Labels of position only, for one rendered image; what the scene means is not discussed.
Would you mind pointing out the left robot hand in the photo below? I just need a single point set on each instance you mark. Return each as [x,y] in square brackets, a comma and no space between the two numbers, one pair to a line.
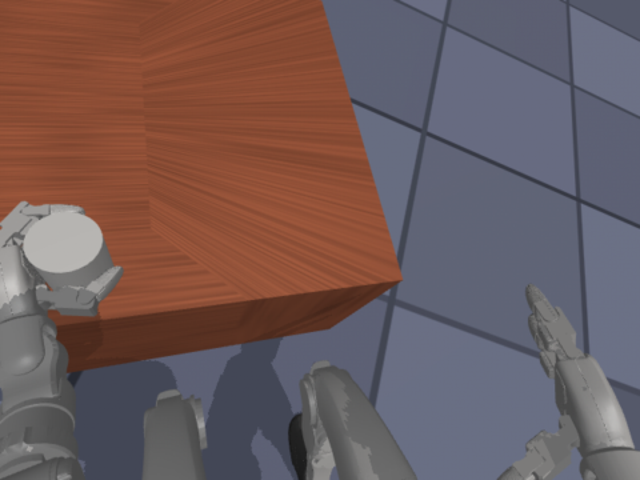
[23,291]

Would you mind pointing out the right robot hand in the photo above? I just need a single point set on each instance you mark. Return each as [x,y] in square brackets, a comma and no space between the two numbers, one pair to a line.
[591,416]

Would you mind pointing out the can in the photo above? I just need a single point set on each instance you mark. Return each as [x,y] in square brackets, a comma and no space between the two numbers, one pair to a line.
[67,249]

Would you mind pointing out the right robot foot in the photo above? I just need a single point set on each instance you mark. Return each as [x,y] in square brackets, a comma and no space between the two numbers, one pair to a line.
[297,447]

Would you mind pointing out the left robot arm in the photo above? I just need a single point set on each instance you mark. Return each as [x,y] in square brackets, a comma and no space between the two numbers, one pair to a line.
[38,408]

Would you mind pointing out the right robot arm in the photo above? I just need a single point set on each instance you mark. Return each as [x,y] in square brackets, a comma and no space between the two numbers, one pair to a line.
[613,463]

